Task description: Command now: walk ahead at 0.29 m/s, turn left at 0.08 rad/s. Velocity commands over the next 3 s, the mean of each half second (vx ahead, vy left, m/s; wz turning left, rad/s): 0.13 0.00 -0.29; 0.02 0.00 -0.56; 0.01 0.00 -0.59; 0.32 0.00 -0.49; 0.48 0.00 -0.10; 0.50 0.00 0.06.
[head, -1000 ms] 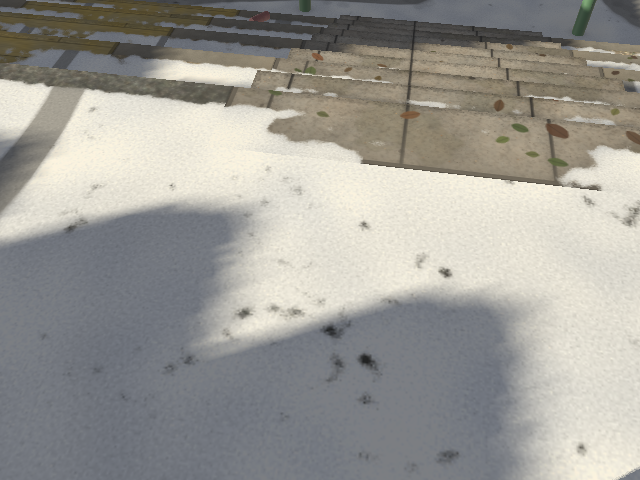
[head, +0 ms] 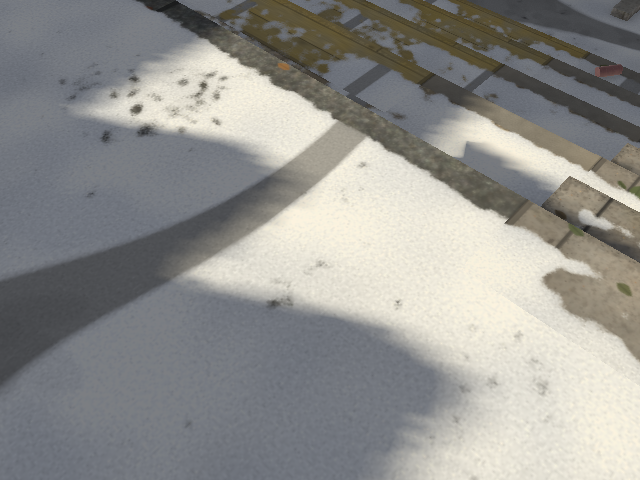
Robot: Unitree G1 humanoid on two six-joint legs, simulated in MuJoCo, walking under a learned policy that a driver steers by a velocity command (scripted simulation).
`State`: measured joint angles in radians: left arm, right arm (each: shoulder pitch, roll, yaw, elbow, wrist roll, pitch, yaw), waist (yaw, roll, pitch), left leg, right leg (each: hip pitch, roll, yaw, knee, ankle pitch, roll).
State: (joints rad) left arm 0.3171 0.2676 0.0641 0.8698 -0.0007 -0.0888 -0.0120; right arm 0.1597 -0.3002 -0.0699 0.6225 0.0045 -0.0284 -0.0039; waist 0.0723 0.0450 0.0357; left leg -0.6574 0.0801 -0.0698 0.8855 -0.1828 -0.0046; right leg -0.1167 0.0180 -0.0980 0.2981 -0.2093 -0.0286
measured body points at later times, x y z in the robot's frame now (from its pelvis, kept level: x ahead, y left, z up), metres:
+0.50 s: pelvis +0.11 +0.01 -0.01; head +0.13 -0.01 +0.43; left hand +0.29 +0.27 -0.11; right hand +0.21 -0.29 -0.12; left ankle +0.19 +0.14 -0.75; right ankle +0.11 -0.10 -0.73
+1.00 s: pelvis +0.13 +0.00 -0.01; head +0.16 -0.02 +0.44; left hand +0.41 +0.17 -0.09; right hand +0.14 -0.32 -0.11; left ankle +0.20 +0.12 -0.74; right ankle +0.10 -0.10 -0.75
